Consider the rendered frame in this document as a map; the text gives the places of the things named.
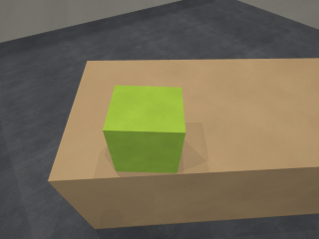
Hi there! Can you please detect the pedestal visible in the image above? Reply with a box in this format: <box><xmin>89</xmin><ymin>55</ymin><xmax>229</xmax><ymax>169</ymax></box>
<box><xmin>48</xmin><ymin>58</ymin><xmax>319</xmax><ymax>229</ymax></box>

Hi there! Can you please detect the carton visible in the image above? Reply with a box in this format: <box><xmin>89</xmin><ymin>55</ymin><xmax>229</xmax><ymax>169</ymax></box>
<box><xmin>103</xmin><ymin>85</ymin><xmax>186</xmax><ymax>173</ymax></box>

